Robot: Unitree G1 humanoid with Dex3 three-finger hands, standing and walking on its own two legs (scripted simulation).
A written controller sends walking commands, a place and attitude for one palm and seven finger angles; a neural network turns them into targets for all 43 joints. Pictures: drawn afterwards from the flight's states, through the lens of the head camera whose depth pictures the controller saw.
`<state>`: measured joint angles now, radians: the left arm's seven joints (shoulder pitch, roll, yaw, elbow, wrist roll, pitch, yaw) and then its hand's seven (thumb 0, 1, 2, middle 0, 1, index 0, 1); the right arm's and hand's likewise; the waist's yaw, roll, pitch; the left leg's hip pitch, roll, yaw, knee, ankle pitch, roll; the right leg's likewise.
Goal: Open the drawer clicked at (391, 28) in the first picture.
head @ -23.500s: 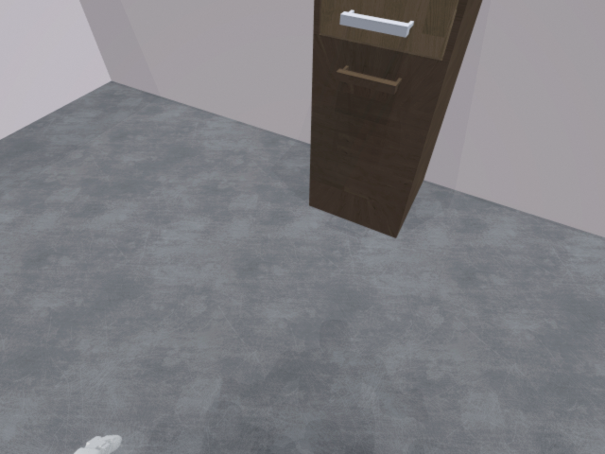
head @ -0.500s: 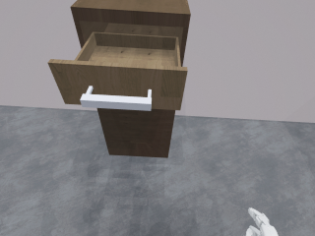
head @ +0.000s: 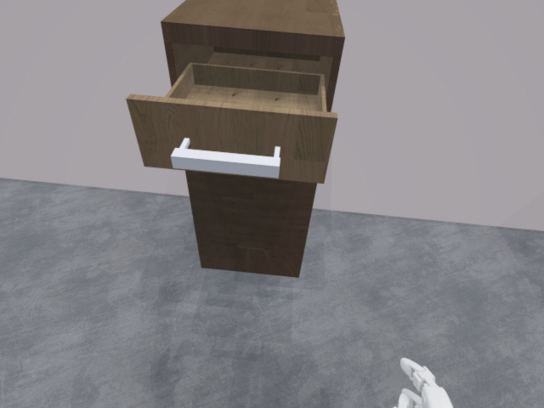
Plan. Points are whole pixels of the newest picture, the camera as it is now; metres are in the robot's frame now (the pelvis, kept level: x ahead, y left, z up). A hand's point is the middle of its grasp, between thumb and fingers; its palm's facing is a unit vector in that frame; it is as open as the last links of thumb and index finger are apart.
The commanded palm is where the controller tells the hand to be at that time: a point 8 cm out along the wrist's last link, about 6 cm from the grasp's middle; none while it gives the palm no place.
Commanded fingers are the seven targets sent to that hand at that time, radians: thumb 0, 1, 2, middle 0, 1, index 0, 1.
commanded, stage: let the arm hang, fingers relaxed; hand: left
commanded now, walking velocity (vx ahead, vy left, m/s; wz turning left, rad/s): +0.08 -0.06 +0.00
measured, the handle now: (229, 155) +0.53 +0.12 +0.11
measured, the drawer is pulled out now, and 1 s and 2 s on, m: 0.29 0.29 0.29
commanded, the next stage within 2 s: look to check the result in 1.20 s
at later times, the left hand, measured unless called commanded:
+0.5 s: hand out of the picture +0.03 +0.17 -0.17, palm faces +0.08 -0.98 -0.20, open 6.7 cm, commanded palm none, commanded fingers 0.00 0.90 0.90 -0.20 -0.30 -0.20 -0.30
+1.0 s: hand out of the picture +0.01 +0.13 -0.16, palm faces +0.05 -0.98 -0.17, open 7.3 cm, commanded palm none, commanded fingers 0.00 0.90 0.90 -0.20 -0.30 -0.20 -0.30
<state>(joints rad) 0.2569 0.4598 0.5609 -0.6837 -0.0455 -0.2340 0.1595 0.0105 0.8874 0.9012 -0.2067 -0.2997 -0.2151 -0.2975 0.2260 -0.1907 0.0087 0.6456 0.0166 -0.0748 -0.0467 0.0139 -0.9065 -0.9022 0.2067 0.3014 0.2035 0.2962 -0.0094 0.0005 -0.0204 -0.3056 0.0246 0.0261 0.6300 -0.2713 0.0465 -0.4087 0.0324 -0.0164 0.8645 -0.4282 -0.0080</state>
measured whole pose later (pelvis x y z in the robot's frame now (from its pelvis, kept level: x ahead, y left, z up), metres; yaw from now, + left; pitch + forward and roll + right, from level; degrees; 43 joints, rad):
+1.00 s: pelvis +0.01 -0.03 +0.01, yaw +0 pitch -2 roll +0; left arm 0.29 0.09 0.02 1.14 0.01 0.01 0.03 0.01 0.92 0.90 -0.20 -0.30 -0.21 -0.29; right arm 0.31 -0.10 -0.02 1.11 -0.01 0.02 -0.04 0.01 -0.92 -0.90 0.20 0.30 0.20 0.30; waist -0.01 0.04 0.05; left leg -0.22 0.03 0.02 0.46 -0.21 -0.01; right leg -0.18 0.00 -0.05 0.46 -0.25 -0.02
